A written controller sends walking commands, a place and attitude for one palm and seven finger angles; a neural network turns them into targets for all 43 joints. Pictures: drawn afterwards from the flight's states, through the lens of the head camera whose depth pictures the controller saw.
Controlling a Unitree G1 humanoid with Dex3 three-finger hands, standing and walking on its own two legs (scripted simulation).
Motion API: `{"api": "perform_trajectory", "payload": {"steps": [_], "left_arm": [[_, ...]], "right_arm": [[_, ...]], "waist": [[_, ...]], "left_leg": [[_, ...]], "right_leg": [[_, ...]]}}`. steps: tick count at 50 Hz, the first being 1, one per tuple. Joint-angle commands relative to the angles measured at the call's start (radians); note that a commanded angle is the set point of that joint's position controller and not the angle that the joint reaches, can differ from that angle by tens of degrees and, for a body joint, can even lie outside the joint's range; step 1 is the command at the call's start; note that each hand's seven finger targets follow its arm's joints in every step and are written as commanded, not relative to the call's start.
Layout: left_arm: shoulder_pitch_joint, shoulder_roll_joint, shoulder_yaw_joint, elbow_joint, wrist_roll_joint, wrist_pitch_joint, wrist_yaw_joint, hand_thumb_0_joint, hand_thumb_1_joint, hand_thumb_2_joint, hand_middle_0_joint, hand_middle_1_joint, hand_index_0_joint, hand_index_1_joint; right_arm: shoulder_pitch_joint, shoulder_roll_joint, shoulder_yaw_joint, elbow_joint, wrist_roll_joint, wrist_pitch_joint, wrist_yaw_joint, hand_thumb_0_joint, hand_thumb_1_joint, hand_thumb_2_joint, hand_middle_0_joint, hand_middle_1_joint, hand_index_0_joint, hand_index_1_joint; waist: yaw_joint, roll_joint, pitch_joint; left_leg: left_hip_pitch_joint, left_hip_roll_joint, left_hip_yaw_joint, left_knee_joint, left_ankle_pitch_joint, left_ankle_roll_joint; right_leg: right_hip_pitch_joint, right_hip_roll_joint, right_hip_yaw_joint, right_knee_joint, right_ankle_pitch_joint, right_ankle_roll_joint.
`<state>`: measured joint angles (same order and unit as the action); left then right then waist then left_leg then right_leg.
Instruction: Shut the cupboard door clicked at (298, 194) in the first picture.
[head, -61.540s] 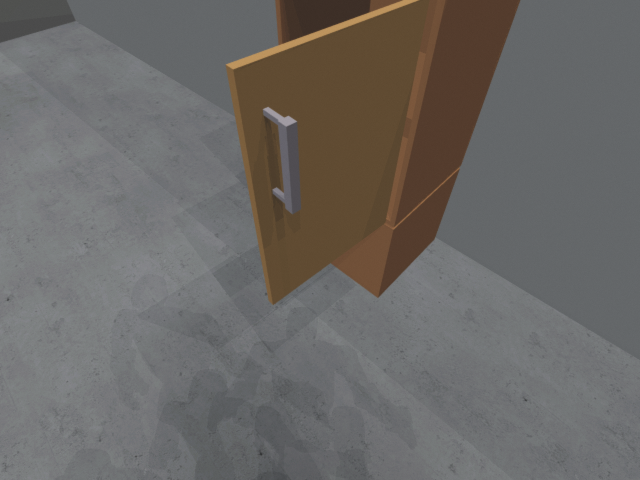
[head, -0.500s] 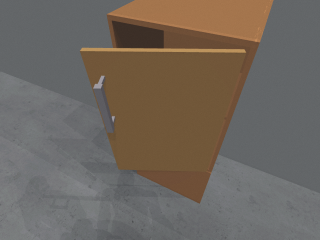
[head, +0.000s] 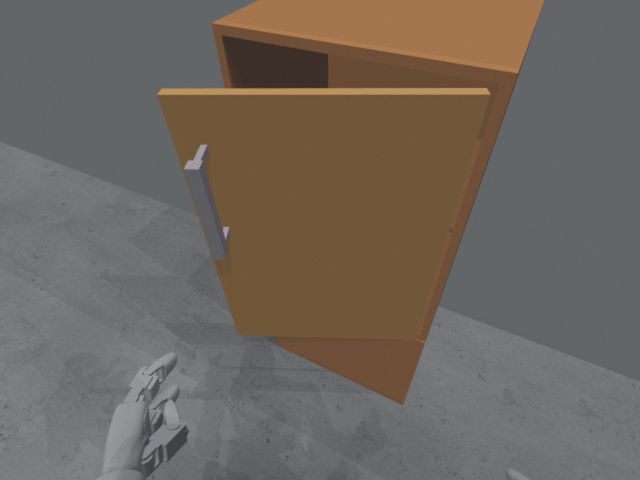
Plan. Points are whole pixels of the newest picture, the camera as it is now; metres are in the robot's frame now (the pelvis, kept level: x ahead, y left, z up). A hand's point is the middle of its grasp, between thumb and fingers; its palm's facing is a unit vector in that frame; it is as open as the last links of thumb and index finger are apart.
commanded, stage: raise the hand and make a fist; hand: left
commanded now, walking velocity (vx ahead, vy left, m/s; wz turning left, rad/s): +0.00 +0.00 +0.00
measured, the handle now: (212, 205) +0.48 +0.17 +0.10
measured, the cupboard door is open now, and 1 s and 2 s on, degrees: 25 25 25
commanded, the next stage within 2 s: bring the fist close to the handle in 1.72 s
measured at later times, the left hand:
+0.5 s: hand (222, 424) +0.19 +0.12 +0.02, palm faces -0.11 -0.99 -0.06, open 4.8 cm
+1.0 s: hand (179, 391) +0.21 +0.16 +0.06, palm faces +0.00 -1.00 -0.06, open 3.1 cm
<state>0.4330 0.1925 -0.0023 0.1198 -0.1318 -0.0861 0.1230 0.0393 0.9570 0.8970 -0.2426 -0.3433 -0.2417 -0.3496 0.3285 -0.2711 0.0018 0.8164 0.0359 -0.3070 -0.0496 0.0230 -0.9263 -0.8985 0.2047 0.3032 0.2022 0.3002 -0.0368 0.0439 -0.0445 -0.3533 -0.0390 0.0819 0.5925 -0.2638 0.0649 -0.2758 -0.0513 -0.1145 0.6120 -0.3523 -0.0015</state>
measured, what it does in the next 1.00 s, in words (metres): stands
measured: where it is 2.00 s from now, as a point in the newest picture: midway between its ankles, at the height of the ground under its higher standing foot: outside the picture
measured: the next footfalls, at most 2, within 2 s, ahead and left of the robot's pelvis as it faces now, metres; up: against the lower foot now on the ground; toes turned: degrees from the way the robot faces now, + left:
none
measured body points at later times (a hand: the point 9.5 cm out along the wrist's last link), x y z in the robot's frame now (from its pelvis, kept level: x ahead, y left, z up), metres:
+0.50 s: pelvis -0.02 -0.04 -0.06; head +0.03 -0.05 +0.38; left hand +0.19 +0.17 +0.03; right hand +0.19 -0.25 -0.14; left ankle +0.03 +0.07 -0.73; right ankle -0.02 -0.11 -0.73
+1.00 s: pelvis +0.00 -0.01 -0.03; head +0.01 -0.01 +0.42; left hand +0.20 +0.22 +0.07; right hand +0.17 -0.25 -0.09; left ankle +0.03 +0.07 -0.73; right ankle -0.02 -0.11 -0.73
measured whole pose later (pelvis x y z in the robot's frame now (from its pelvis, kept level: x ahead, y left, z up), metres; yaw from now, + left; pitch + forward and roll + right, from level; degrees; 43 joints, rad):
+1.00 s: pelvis +0.00 -0.01 -0.03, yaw -1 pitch +6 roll -2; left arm 0.45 0.25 0.13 -0.19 -0.27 -0.27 -0.18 0.02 0.90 0.90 -1.13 -1.31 -1.13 -1.31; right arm 0.25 -0.24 0.01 0.53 0.04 -0.23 -0.07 0.02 -0.91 -0.90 0.20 0.30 0.20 0.30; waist 0.01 0.03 -0.09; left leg -0.58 0.02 0.06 0.85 -0.38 0.05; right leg -0.48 -0.01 -0.11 0.82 -0.44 -0.03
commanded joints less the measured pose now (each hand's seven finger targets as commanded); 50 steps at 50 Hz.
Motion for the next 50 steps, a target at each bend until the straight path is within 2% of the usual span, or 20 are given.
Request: {"api": "perform_trajectory", "payload": {"steps": [1,2,3,5,8,11,13,16,18,21,24,26,28,30,33,36,39,43,47,50], "left_arm": [[0.212,-0.083,0.014,0.064,-0.052,-0.255,-0.153,0.0,0.9,0.9,-0.383,-0.5,-0.383,-0.5],[0.263,-0.073,0.044,0.056,-0.084,-0.332,-0.218,0.0,0.9,0.9,-0.402,-0.52,-0.402,-0.52],[0.308,0.001,0.135,0.091,-0.103,-0.398,-0.281,0.0,0.9,0.9,-0.42,-0.54,-0.42,-0.54],[0.23,0.064,0.188,0.036,-0.124,-0.509,-0.39,0.0,0.9,0.9,-0.457,-0.58,-0.457,-0.58],[0.181,0.192,0.278,-0.178,-0.092,-0.498,-0.373,0.0,0.9,0.9,-0.512,-0.64,-0.512,-0.64],[0.026,0.162,0.226,-0.46,-0.104,-0.486,-0.306,0.0,0.9,0.9,-0.567,-0.7,-0.567,-0.7],[-0.119,0.158,0.191,-0.641,-0.125,-0.538,-0.28,0.0,0.9,0.9,-0.603,-0.74,-0.603,-0.74],[-0.164,0.072,0.067,-0.598,-0.153,-0.59,-0.332,0.0,0.9,0.9,-0.658,-0.8,-0.658,-0.8],[-0.181,0.075,0.043,-0.514,-0.17,-0.57,-0.394,0.0,0.9,0.9,-0.695,-0.84,-0.695,-0.84],[-0.08,0.139,0.103,-0.319,-0.162,-0.422,-0.467,0.0,0.9,0.9,-0.75,-0.9,-0.75,-0.9],[0.059,0.187,0.208,-0.289,-0.173,-0.222,-0.485,0.0,0.9,0.9,-0.805,-0.96,-0.805,-0.96],[0.082,0.217,0.303,-0.38,-0.198,-0.15,-0.437,0.0,0.9,0.9,-0.842,-1.0,-0.842,-1.0],[0.093,0.222,0.373,-0.448,-0.214,-0.156,-0.357,0.0,0.9,0.9,-0.878,-1.04,-0.878,-1.04],[0.095,0.186,0.368,-0.508,-0.216,-0.214,-0.298,0.0,0.9,0.9,-0.915,-1.08,-0.915,-1.08],[0.039,0.143,0.261,-0.556,-0.18,-0.328,-0.287,0.0,0.9,0.9,-0.97,-1.14,-0.97,-1.14],[0.013,0.095,0.149,-0.466,-0.164,-0.374,-0.344,0.0,0.9,0.9,-1.025,-1.2,-1.025,-1.2],[0.011,0.112,0.134,-0.434,-0.175,-0.347,-0.399,0.0,0.9,0.9,-1.08,-1.26,-1.08,-1.26],[-0.029,0.224,0.25,-0.513,-0.168,-0.297,-0.36,0.0,0.9,0.9,-1.153,-1.34,-1.153,-1.34],[-0.063,0.191,0.268,-0.584,-0.174,-0.28,-0.278,0.0,0.9,0.9,-1.227,-1.42,-1.227,-1.42],[-0.082,0.158,0.228,-0.541,-0.167,-0.244,-0.269,0.0,0.9,0.9,-1.282,-1.48,-1.282,-1.48]], "right_arm": [[-0.14,-0.099,-0.07,-0.236,-0.018,-0.068,0.032,0.0,-0.9,-0.9,0.2,0.3,0.2,0.3],[-0.157,-0.099,-0.077,-0.258,-0.024,-0.057,0.043,0.0,-0.9,-0.9,0.2,0.3,0.2,0.3],[-0.162,-0.104,-0.091,-0.268,-0.019,-0.036,0.057,0.0,-0.9,-0.9,0.2,0.3,0.2,0.3],[-0.201,-0.107,-0.094,-0.336,-0.025,-0.011,0.07,0.0,-0.9,-0.9,0.2,0.3,0.2,0.3],[-0.232,-0.091,-0.093,-0.417,-0.023,0.032,0.071,0.0,-0.9,-0.9,0.2,0.3,0.2,0.3],[-0.207,-0.07,-0.079,-0.464,-0.018,0.043,0.064,0.0,-0.9,-0.9,0.2,0.3,0.2,0.3],[-0.167,-0.071,-0.07,-0.455,-0.022,0.032,0.045,0.0,-0.9,-0.9,0.2,0.3,0.2,0.3],[-0.153,-0.085,-0.055,-0.409,-0.012,-0.002,0.018,0.0,-0.9,-0.9,0.2,0.3,0.2,0.3],[-0.146,-0.099,-0.046,-0.393,-0.006,-0.014,-0.002,0.0,-0.9,-0.9,0.2,0.3,0.2,0.3],[-0.13,-0.111,-0.049,-0.397,0.012,0.001,-0.022,0.0,-0.9,-0.9,0.2,0.3,0.2,0.3],[-0.156,-0.098,-0.049,-0.452,0.029,0.045,-0.025,0.0,-0.9,-0.9,0.2,0.3,0.2,0.3],[-0.184,-0.068,-0.048,-0.476,0.025,0.076,-0.03,0.0,-0.9,-0.9,0.2,0.3,0.2,0.3],[-0.195,-0.045,-0.04,-0.47,0.013,0.094,-0.031,0.0,-0.9,-0.9,0.2,0.3,0.2,0.3],[-0.163,-0.029,-0.041,-0.458,0.006,0.089,-0.024,0.0,-0.9,-0.9,0.2,0.3,0.2,0.3],[-0.136,-0.052,-0.04,-0.439,-0.005,0.066,-0.012,0.0,-0.9,-0.9,0.2,0.3,0.2,0.3],[-0.106,-0.081,-0.041,-0.415,-0.002,0.042,-0.006,0.0,-0.9,-0.9,0.2,0.3,0.2,0.3],[-0.104,-0.101,-0.048,-0.419,0.014,0.023,-0.014,0.0,-0.9,-0.9,0.2,0.3,0.2,0.3],[-0.122,-0.101,-0.044,-0.431,0.015,0.017,-0.027,0.0,-0.9,-0.9,0.2,0.3,0.2,0.3],[-0.138,-0.08,-0.024,-0.443,0.011,0.023,-0.022,0.0,-0.9,-0.9,0.2,0.3,0.2,0.3],[-0.136,-0.087,-0.016,-0.438,0.01,0.03,-0.014,0.0,-0.9,-0.9,0.2,0.3,0.2,0.3]], "waist": [[0.052,-0.437,0.088],[0.078,-0.469,0.043],[0.115,-0.411,-0.007],[0.119,-0.257,-0.083],[0.165,0.149,-0.186],[0.099,0.235,-0.272],[0.023,0.144,-0.303],[-0.044,0.061,-0.213],[-0.072,-0.013,-0.162],[-0.039,-0.149,-0.155],[0.062,-0.128,-0.263],[0.108,-0.132,-0.326],[0.132,-0.114,-0.33],[0.12,-0.106,-0.291],[0.072,-0.045,-0.194],[0.013,-0.05,-0.135],[0.016,-0.041,-0.149],[0.063,0.0,-0.228],[0.075,0.052,-0.208],[0.054,0.016,-0.147]], "left_leg": [[-0.2,0.039,-0.144,0.068,-0.085,-0.07],[-0.251,0.028,-0.121,0.12,-0.068,-0.075],[-0.278,0.024,-0.1,0.161,-0.029,-0.086],[-0.342,0.008,-0.076,0.253,-0.013,-0.088],[-0.297,0.007,-0.054,0.262,0.008,-0.07],[-0.214,0.035,-0.091,0.283,-0.019,-0.046],[-0.217,0.046,-0.115,0.34,-0.02,-0.031],[-0.282,0.053,-0.133,0.405,-0.074,-0.028],[-0.334,0.056,-0.138,0.441,-0.101,-0.023],[-0.408,0.054,-0.128,0.429,-0.119,-0.024],[-0.358,0.031,-0.108,0.358,-0.033,-0.024],[-0.303,0.026,-0.107,0.315,0.035,-0.033],[-0.259,0.031,-0.117,0.287,0.101,-0.041],[-0.222,0.035,-0.109,0.254,0.146,-0.048],[-0.187,0.038,-0.108,0.233,0.159,-0.041],[-0.18,0.043,-0.116,0.236,0.083,-0.036],[-0.167,0.041,-0.116,0.219,0.023,-0.032],[-0.096,0.045,-0.123,0.153,0.032,-0.03],[-0.033,0.054,-0.134,0.097,0.059,-0.041],[-0.026,0.062,-0.143,0.075,0.06,-0.044]], "right_leg": [[-0.35,0.054,0.006,0.012,-0.139,-0.024],[-0.347,0.049,0.025,0.044,-0.135,-0.024],[-0.315,0.039,0.055,0.091,-0.066,-0.034],[-0.311,0.019,0.096,0.193,0.031,-0.039],[-0.327,0.039,0.094,0.275,0.036,-0.062],[-0.392,0.053,0.102,0.264,0.019,-0.053],[-0.425,0.064,0.132,0.249,0.004,-0.035],[-0.5,0.06,0.18,0.207,-0.082,-0.023],[-0.511,0.053,0.203,0.183,-0.114,-0.007],[-0.431,0.023,0.253,0.116,-0.147,0.027],[-0.231,-0.015,0.274,0.099,-0.001,0.051],[-0.119,-0.032,0.262,0.11,0.165,0.07],[-0.063,-0.024,0.225,0.14,0.355,0.072],[-0.073,-0.005,0.174,0.164,0.486,0.055],[-0.194,0.028,0.127,0.168,0.392,0.028],[-0.301,0.043,0.112,0.147,0.229,0.021],[-0.291,0.042,0.133,0.093,0.082,0.01],[-0.226,0.054,0.096,0.09,0.054,-0.015],[-0.206,0.071,0.046,0.099,0.1,-0.027],[-0.209,0.076,0.036,0.08,0.118,-0.023]]}}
